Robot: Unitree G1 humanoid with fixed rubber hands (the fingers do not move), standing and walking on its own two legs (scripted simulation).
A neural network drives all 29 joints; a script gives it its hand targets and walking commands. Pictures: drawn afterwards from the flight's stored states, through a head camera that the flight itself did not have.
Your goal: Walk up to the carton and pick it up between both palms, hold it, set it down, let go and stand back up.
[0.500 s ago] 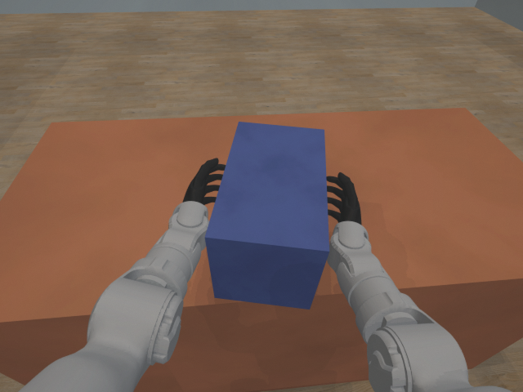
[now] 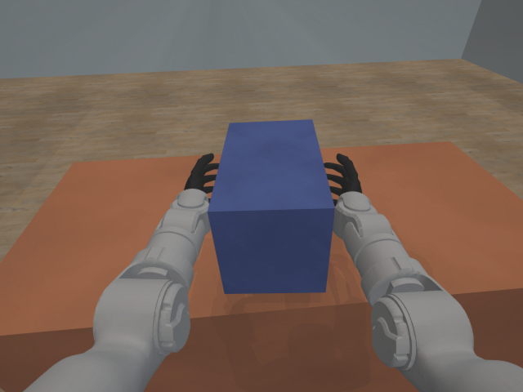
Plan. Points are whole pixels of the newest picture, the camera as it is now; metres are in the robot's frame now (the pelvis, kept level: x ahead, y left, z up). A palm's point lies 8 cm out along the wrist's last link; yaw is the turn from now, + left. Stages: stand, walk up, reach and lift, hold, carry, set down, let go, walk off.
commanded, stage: reach and lift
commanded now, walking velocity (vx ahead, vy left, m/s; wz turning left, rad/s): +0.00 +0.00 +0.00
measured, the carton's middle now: (272, 198) +0.42 -0.03 +0.14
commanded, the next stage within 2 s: hold in 1.20 s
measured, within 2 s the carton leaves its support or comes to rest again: neither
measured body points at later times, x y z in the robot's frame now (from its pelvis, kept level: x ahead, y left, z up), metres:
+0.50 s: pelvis +0.00 +0.00 +0.00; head -0.06 +0.00 +0.45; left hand +0.42 +0.10 +0.19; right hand +0.40 -0.16 +0.17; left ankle +0.03 +0.14 -0.74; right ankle +0.03 -0.16 -0.74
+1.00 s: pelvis +0.00 +0.00 +0.00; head -0.07 +0.00 +0.45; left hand +0.41 +0.10 +0.20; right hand +0.40 -0.16 +0.19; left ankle +0.03 +0.14 -0.74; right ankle +0.03 -0.16 -0.74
